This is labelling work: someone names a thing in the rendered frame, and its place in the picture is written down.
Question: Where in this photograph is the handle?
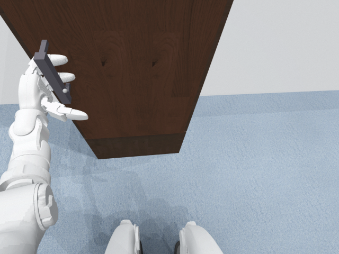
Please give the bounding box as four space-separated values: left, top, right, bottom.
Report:
33 40 72 104

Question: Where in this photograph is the robot left hand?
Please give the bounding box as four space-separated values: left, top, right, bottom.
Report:
18 54 88 122

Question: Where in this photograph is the robot left upper arm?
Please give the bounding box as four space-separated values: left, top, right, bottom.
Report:
0 183 58 254

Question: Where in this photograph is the robot left thigh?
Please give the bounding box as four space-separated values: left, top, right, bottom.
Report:
105 224 140 254

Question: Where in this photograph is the robot right thigh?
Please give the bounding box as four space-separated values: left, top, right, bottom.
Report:
179 225 223 254

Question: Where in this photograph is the robot thigh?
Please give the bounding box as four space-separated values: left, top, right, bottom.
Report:
105 224 140 254
179 225 223 254

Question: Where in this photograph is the cupboard door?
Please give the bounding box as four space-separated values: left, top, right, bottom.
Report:
0 0 228 139

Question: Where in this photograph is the left robot forearm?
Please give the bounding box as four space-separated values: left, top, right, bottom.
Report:
0 108 51 192

